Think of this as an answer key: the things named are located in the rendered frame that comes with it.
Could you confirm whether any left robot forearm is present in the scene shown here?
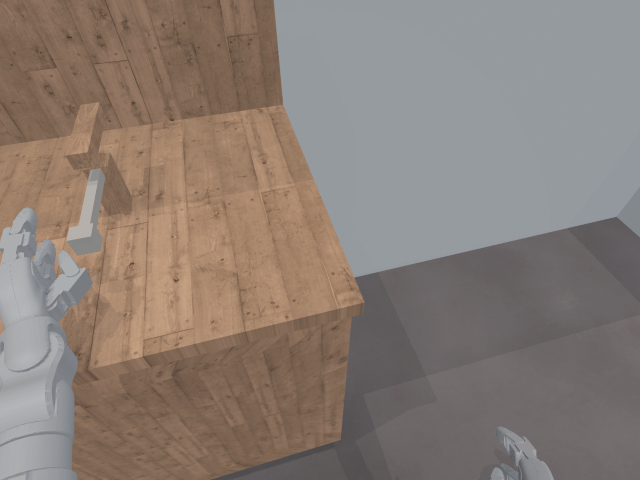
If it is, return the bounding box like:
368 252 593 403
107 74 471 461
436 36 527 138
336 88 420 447
0 316 78 480

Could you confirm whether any right robot hand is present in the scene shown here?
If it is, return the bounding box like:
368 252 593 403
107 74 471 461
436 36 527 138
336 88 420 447
490 427 554 480

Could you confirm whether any tap lever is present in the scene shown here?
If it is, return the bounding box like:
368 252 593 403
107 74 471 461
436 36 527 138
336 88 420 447
66 168 105 256

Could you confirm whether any counter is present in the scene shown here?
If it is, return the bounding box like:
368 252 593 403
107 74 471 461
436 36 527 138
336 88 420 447
0 0 365 480

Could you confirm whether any left robot hand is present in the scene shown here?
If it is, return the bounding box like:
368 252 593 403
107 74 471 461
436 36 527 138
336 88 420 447
0 207 93 329

